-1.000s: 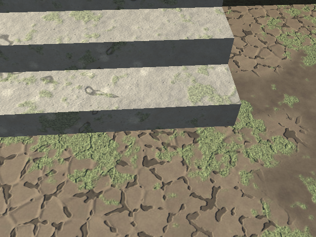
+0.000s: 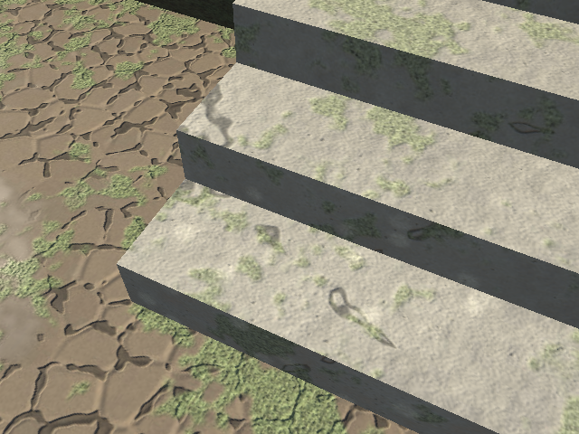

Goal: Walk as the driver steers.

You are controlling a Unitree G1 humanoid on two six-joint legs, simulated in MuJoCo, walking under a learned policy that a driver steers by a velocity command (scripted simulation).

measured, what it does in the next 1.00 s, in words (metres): climbs, turning right: right foot, then left foot 0.17 m higher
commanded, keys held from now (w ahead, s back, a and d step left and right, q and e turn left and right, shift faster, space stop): w+e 0.60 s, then e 0.14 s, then no key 0.26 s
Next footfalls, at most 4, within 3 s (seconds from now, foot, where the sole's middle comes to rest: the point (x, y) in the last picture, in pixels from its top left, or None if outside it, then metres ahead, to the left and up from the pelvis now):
0.36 right None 0.29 -0.10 -0.78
0.98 left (324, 301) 0.70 -0.04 -0.60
1.76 right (441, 326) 0.65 -0.29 -0.60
2.12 left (442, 173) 0.95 -0.30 -0.43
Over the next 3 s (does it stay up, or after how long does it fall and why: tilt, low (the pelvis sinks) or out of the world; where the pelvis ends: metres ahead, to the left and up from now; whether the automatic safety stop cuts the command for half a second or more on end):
stays up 1.19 -0.54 0.51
